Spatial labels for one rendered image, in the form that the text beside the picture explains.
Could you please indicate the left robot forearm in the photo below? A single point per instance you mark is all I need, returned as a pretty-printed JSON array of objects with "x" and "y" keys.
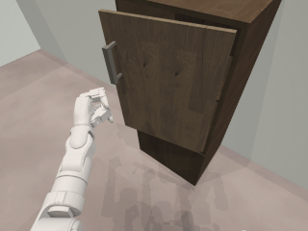
[{"x": 66, "y": 199}]

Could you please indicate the handle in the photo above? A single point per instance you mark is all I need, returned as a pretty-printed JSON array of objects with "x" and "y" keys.
[{"x": 110, "y": 64}]

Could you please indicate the left robot upper arm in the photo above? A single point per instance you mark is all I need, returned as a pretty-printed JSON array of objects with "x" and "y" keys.
[{"x": 58, "y": 224}]

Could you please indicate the robot left hand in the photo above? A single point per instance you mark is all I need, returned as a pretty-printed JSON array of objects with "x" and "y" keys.
[{"x": 85, "y": 114}]

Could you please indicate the cupboard door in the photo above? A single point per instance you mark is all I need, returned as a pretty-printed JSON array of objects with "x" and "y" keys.
[{"x": 171, "y": 74}]

